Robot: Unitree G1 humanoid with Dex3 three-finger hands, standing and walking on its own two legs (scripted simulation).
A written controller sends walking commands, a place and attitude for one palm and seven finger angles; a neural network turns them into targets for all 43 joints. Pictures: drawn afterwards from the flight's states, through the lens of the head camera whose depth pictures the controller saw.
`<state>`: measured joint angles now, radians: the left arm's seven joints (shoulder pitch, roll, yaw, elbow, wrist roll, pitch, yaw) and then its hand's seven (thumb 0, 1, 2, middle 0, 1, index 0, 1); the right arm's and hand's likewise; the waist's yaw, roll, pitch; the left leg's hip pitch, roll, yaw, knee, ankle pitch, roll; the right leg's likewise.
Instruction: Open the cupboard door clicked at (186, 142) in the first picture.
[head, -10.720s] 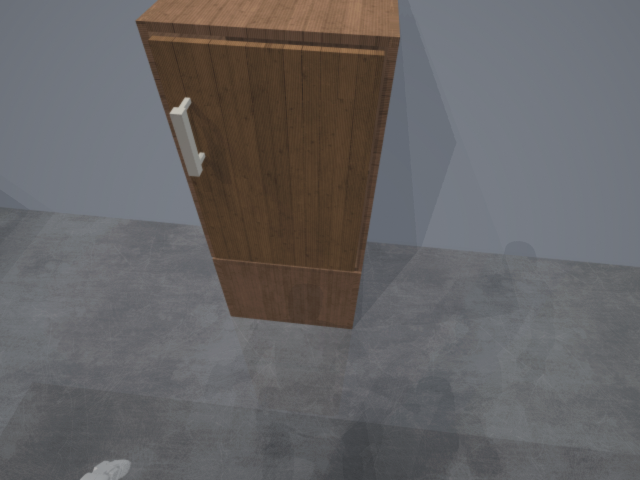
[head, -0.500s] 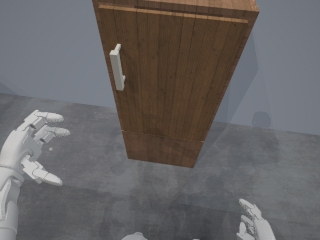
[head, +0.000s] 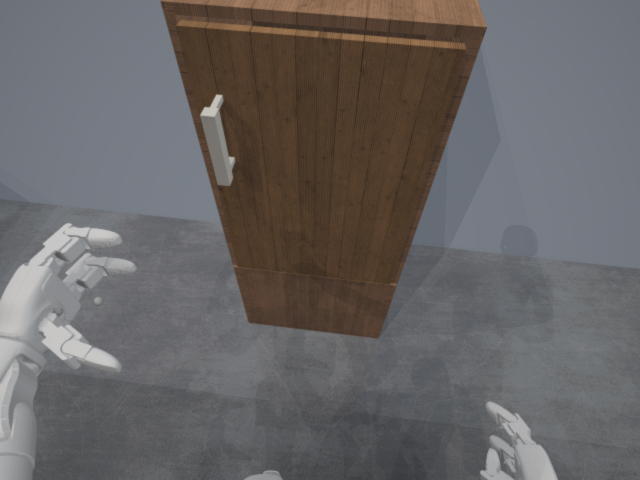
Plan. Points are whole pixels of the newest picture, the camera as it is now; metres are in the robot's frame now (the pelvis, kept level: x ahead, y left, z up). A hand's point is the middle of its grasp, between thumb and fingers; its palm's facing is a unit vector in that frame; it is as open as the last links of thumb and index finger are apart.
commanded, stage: raise the hand with hooked fingers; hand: left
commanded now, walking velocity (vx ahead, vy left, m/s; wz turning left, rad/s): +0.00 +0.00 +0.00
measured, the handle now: (221, 141) +0.60 +0.21 +0.06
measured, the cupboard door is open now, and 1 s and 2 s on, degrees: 0 0 0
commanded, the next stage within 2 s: move the hooked fingers beside the handle in 0.02 s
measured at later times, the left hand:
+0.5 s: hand (120, 257) +0.35 +0.27 +0.08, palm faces -0.06 -1.00 -0.02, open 14.0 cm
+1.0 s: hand (145, 207) +0.43 +0.27 +0.07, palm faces -0.07 -1.00 +0.00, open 14.0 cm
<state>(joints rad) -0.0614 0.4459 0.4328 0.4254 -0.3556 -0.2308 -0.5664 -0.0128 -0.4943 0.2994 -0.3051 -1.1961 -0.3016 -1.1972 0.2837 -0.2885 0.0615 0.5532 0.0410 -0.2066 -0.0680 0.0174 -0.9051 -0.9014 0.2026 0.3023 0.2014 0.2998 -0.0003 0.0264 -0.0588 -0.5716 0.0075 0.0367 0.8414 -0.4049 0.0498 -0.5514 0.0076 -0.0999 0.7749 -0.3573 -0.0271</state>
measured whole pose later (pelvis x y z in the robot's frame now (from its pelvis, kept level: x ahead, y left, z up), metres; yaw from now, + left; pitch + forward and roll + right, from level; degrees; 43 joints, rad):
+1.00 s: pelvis +0.00 +0.01 -0.01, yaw -2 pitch +15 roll -3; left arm -0.65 0.60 0.46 1.01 -0.22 -0.32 -0.55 -0.01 -0.50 0.30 -0.30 -1.20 -0.30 -1.20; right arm 0.36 -0.30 0.06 0.59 0.02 -0.06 -0.05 0.01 -0.91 -0.90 0.20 0.30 0.20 0.30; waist -0.09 0.00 -0.08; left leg -0.76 0.02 0.06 0.92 -0.43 0.07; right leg -0.74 0.01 -0.08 0.83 -0.36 -0.01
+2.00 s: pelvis +0.01 +0.02 -0.03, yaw -5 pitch +25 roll -6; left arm -1.04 0.88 0.55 1.28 -0.05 -0.27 -0.52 -0.01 -0.49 0.30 -0.30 -1.20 -0.30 -1.20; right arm 0.46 -0.30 0.09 0.58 -0.01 0.10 -0.02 0.01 -0.91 -0.90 0.20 0.30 0.20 0.30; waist -0.24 0.03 -0.06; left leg -0.99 0.05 0.05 1.02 -0.47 0.08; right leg -0.95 0.05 -0.08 0.87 -0.36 0.00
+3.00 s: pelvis +0.01 +0.02 -0.03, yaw -4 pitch +24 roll -6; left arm -1.04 0.77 0.48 1.26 -0.06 -0.30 -0.43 -0.01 -0.49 0.30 -0.30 -1.20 -0.30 -1.20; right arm 0.44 -0.30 0.08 0.59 -0.02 0.10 -0.01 0.01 -0.91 -0.90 0.20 0.30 0.20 0.30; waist -0.23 0.03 -0.07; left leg -0.97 0.05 0.03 1.02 -0.47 0.07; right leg -0.93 0.04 -0.09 0.88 -0.37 -0.01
